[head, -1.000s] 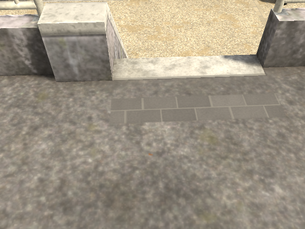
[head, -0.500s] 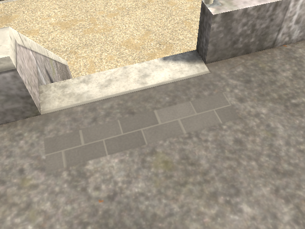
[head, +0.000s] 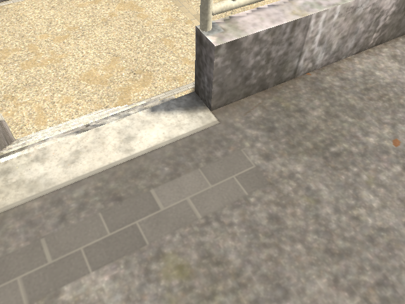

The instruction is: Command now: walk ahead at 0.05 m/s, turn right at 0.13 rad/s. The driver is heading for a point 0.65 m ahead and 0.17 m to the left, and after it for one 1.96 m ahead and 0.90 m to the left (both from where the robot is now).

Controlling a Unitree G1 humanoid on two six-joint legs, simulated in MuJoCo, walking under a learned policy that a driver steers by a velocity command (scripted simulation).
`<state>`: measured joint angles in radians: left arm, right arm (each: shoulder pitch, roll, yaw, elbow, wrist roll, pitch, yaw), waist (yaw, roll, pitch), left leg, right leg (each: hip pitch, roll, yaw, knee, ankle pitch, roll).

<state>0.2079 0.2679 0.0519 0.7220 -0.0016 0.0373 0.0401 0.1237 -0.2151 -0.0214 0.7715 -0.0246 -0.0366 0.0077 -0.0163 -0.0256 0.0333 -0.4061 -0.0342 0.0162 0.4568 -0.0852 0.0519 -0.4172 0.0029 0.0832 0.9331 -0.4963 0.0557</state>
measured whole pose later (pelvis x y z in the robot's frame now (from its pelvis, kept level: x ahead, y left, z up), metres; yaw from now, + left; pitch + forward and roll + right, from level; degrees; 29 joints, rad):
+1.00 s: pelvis +0.04 -0.05 +0.01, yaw +27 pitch +2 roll +0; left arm 0.20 0.25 0.06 0.67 0.02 -0.01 0.04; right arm 0.22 -0.35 -0.11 0.66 0.02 0.06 -0.02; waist 0.01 0.05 0.01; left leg -0.60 -0.06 -0.10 1.18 -0.34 -0.08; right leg -0.25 -0.01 -0.03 0.45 -0.23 -0.02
